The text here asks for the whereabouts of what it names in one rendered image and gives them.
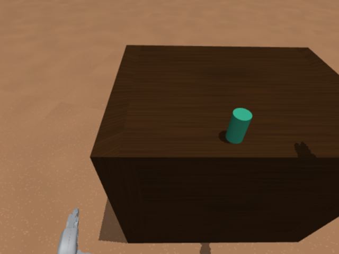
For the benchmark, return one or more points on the left robot hand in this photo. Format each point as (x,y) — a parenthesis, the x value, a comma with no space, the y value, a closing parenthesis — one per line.
(69,236)

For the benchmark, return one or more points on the can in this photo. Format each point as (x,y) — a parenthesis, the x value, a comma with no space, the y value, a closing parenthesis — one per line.
(238,125)

